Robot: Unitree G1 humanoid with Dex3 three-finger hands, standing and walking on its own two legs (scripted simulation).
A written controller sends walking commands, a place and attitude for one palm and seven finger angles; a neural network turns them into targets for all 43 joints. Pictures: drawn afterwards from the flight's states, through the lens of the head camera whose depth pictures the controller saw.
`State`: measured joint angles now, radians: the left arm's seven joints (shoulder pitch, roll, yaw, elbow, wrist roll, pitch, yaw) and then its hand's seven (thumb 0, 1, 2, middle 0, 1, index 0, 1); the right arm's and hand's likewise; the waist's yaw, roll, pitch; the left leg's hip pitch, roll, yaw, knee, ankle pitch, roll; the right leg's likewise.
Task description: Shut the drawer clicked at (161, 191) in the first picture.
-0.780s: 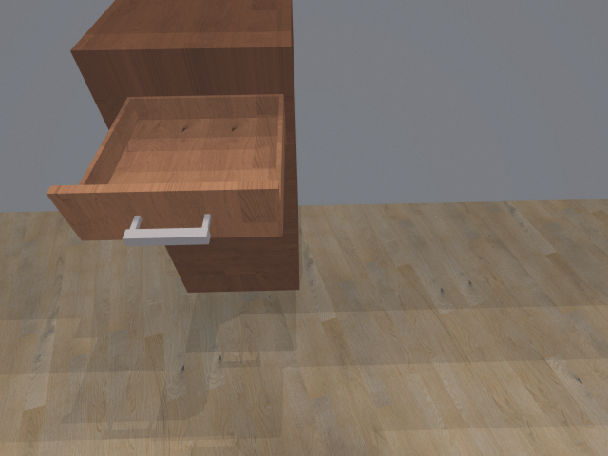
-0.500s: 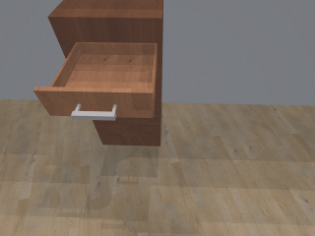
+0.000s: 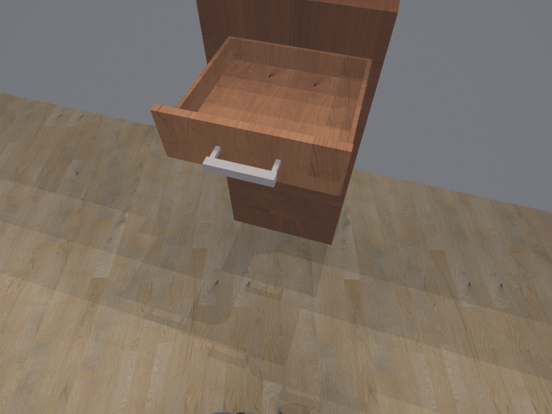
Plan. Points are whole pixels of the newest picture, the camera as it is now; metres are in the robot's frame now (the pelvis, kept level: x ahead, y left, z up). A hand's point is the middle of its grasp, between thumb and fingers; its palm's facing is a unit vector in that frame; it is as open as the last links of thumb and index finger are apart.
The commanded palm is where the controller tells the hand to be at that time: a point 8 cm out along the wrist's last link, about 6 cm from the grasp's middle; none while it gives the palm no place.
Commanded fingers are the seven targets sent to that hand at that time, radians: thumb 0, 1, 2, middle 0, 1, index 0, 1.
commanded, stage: stand and wait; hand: left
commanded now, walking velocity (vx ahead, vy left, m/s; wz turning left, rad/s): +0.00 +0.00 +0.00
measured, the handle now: (243, 164) +0.54 +0.09 -0.01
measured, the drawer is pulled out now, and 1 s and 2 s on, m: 0.30 0.30 0.30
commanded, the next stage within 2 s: look at it before walking up in 0.56 s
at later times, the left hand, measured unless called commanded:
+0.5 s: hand out of the picture +0.07 +0.17 -0.17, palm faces +0.01 -0.97 -0.25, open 7.4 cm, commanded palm none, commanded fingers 0.00 0.90 0.90 -0.20 -0.30 -0.20 -0.30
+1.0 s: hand out of the picture +0.11 +0.21 -0.15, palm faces -0.03 -0.94 -0.33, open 7.4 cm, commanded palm none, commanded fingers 0.00 0.90 0.90 -0.20 -0.30 -0.20 -0.30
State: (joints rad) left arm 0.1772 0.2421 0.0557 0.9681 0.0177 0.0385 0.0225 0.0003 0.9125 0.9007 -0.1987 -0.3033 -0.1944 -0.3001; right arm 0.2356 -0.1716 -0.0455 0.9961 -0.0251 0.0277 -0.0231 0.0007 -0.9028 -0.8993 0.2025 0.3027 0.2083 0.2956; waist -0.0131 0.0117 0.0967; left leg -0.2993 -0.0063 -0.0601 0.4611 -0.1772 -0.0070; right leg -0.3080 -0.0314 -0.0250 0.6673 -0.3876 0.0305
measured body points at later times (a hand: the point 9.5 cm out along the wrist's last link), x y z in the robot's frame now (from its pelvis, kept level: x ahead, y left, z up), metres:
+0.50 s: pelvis +0.02 -0.03 +0.00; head +0.05 -0.03 +0.45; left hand +0.07 +0.22 -0.15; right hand +0.08 -0.28 -0.15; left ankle +0.01 +0.11 -0.74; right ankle -0.01 -0.13 -0.74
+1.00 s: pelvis +0.02 -0.03 +0.01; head +0.04 -0.03 +0.46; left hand +0.11 +0.26 -0.13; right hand +0.06 -0.33 -0.13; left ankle +0.01 +0.11 -0.74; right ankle -0.01 -0.13 -0.74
